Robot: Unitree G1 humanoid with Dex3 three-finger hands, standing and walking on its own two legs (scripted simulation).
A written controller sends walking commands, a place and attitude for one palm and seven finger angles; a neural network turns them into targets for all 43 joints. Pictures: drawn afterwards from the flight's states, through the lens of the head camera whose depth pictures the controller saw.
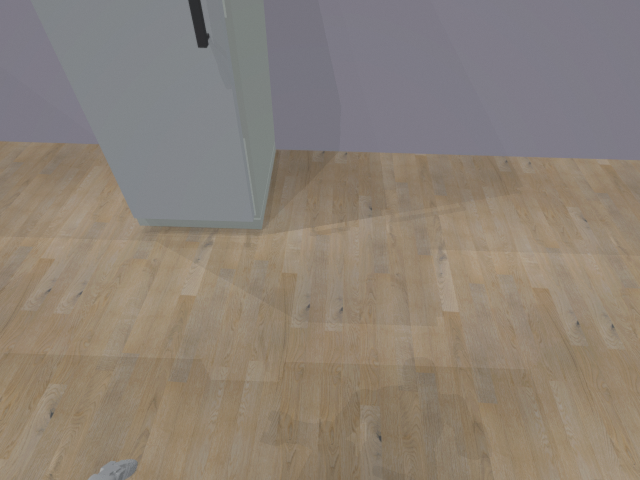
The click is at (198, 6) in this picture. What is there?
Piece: fridge door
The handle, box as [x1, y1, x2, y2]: [188, 0, 208, 47]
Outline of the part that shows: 188,0 198,47 206,47 208,44 208,33 205,32 200,1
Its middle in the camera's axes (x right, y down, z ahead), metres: -0.32 -0.69 +0.90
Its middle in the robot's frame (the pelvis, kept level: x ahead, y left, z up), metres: +1.15 +0.39 +0.27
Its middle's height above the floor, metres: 1.04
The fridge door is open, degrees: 0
